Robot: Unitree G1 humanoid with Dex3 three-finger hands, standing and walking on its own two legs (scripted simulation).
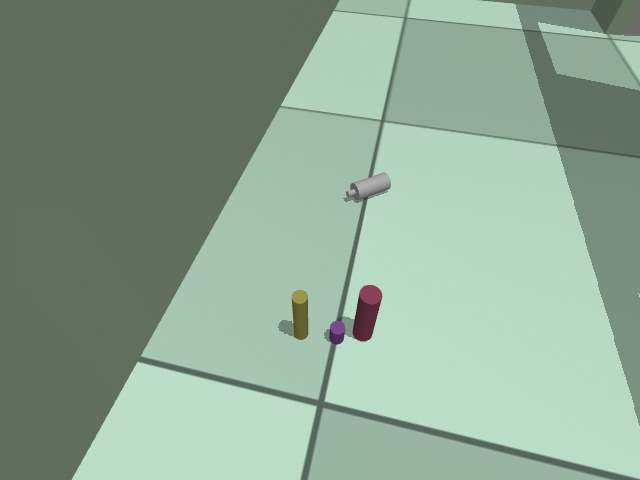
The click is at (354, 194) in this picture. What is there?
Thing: lying bottle
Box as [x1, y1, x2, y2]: [346, 173, 390, 199]
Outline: 390,180 386,173 381,173 351,183 350,189 346,191 347,196 352,195 355,199 359,199 389,188
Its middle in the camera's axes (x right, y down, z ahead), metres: +0.23 -0.22 +1.80
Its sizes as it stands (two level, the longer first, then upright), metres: 0.212 0.084 0.084
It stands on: the floor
